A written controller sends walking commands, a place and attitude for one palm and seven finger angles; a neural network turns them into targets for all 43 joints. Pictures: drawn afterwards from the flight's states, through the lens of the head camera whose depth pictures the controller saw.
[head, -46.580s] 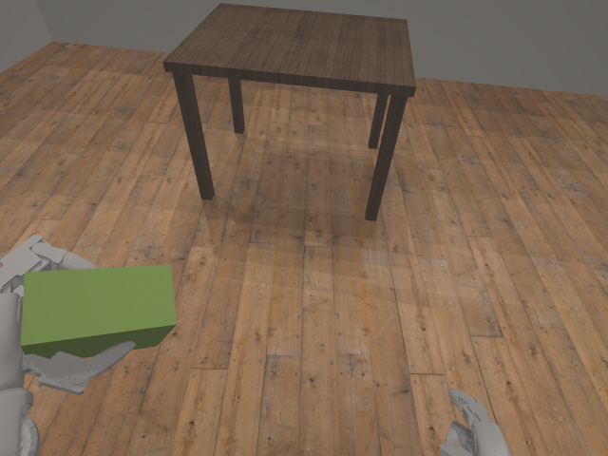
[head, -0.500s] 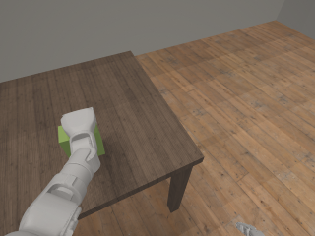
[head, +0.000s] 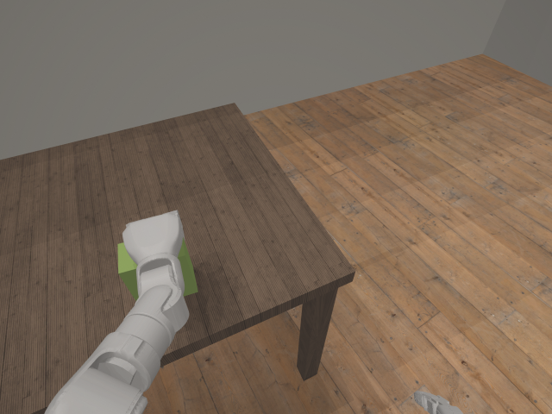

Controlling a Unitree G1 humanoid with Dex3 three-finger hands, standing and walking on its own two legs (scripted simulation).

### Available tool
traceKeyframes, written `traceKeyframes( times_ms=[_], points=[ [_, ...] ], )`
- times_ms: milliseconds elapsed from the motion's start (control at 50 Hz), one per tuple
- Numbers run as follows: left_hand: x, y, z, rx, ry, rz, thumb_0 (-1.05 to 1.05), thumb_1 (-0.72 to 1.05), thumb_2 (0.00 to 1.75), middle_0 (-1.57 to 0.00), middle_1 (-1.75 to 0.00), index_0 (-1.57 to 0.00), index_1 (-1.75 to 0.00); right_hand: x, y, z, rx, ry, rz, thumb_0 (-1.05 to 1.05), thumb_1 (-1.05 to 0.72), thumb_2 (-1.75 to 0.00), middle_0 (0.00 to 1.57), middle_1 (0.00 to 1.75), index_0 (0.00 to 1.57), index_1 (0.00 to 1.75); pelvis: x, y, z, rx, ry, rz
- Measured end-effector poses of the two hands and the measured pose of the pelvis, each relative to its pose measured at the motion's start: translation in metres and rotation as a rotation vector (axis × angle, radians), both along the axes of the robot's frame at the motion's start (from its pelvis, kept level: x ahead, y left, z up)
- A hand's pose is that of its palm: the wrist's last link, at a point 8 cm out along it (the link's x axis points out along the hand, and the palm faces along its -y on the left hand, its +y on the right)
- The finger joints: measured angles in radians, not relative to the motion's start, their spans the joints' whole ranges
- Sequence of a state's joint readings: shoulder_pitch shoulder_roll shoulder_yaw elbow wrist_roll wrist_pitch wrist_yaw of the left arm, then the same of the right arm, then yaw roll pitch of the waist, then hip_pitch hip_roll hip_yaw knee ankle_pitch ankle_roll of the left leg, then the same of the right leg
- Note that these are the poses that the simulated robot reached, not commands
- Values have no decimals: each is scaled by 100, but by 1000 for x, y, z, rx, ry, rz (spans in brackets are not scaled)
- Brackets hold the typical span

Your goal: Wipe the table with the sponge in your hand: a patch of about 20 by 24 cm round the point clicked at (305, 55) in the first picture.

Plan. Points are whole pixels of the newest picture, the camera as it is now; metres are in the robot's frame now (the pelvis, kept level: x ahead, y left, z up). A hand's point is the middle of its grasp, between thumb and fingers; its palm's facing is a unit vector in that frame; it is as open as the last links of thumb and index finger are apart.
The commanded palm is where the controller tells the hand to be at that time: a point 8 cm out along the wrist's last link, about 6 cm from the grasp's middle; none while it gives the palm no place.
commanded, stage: wipe back along the third lane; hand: left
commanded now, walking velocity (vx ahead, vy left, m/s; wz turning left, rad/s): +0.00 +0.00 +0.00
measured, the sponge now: (163, 275) +0.35 +0.23 -0.04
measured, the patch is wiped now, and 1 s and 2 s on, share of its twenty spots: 0.90 0.90 0.90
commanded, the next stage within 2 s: slide back across to the middle lane in 1.14 s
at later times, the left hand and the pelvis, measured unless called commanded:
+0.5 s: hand (168, 265) +0.35 +0.21 +0.01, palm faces -0.06 -0.03 -1.00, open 10.0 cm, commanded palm +0.31 +0.19 +0.04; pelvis +0.00 -0.01 +0.00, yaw +0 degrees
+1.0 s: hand (167, 267) +0.34 +0.21 +0.01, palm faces -0.04 -0.03 -1.00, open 10.0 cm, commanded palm +0.30 +0.19 +0.04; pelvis +0.00 -0.01 +0.00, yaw +0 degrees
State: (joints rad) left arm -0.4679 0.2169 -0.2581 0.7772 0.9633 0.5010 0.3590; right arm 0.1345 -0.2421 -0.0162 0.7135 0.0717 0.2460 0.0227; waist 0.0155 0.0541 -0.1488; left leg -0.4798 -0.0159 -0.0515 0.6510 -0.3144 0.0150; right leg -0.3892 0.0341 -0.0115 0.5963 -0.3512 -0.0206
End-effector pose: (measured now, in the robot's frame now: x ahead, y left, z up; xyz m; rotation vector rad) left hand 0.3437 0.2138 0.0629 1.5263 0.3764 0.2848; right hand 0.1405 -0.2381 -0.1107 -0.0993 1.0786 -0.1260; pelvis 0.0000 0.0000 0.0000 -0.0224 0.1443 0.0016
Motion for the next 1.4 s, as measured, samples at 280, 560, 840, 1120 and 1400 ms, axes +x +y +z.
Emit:
traceKeyframes(
  times_ms=[280, 560, 840, 1120, 1400],
  points=[
    [-18, -11, -1, 11, -15, -5, -2, -45, 106, -67, -139, -68, -142, 8, 1, 2, 20, -38, 18, 1, -91, -90, 20, 30, 19, 30, -4, -3, -1, 4, -16, -1],
    [-14, -10, -2, 1, 8, 4, -1, -46, 106, -69, -137, -70, -140, 25, -4, 6, 1, -70, 32, 1, -91, -90, 20, 30, 19, 30, 0, -9, -1, 8, -14, -1],
    [-18, -11, -2, 3, -11, 2, -1, -46, 106, -68, -138, -69, -141, 26, -8, 7, 3, -72, 24, 1, -91, -90, 20, 30, 19, 30, 3, -10, -1, 10, -17, -5],
    [-19, -11, -2, -5, -10, 0, -1, -45, 106, -68, -138, -69, -141, 27, -3, 10, 2, -87, 26, 1, -91, -90, 20, 30, 19, 30, 1, -6, -1, 8, -19, -7],
    [-25, -5, 1, -39, -29, -8, 0, -46, 106, -69, -138, -70, -140, 25, 0, 14, 4, -102, 11, 1, -91, -90, 20, 30, 19, 30, 2, -3, 1, 7, -35, -18]
  ],
)
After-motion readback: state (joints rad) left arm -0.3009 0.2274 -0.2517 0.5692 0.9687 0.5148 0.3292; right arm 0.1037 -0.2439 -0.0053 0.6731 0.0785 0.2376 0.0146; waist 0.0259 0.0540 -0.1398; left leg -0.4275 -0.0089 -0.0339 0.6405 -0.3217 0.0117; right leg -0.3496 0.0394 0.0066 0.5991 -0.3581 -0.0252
